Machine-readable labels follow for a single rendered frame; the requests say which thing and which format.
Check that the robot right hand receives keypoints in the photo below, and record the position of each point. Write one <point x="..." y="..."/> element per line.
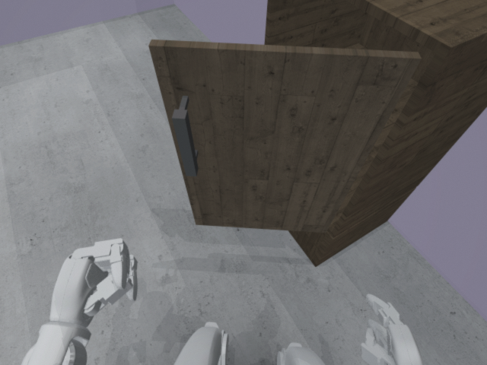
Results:
<point x="397" y="343"/>

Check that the handle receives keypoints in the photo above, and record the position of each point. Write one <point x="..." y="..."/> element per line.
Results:
<point x="185" y="139"/>

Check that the robot right thigh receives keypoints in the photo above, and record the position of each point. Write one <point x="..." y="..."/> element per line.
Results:
<point x="298" y="356"/>

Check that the cupboard door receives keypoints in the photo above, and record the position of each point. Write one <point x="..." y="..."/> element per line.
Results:
<point x="281" y="131"/>

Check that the robot left hand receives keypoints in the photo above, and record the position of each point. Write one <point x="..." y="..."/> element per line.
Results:
<point x="73" y="300"/>

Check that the robot thigh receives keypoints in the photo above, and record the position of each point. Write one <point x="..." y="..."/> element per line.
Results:
<point x="298" y="356"/>
<point x="207" y="346"/>

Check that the robot left forearm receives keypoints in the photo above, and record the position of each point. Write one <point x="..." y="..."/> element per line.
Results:
<point x="59" y="343"/>

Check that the robot left thigh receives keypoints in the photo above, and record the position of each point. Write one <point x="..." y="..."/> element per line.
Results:
<point x="207" y="346"/>

